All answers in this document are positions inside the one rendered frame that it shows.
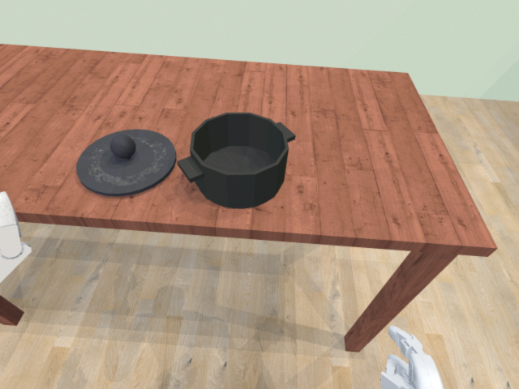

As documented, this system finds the pot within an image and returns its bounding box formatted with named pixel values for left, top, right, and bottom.
left=177, top=113, right=296, bottom=208

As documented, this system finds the table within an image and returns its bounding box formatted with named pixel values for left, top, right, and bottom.
left=0, top=44, right=498, bottom=353

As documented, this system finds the robot right hand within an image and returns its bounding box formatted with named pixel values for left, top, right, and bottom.
left=381, top=326, right=444, bottom=389

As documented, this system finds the knob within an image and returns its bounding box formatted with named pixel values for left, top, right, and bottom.
left=110, top=135, right=136, bottom=159

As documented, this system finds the lid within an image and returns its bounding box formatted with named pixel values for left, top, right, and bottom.
left=76, top=129, right=176, bottom=197

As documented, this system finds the robot left hand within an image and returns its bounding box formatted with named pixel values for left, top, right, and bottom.
left=0, top=191, right=32, bottom=283

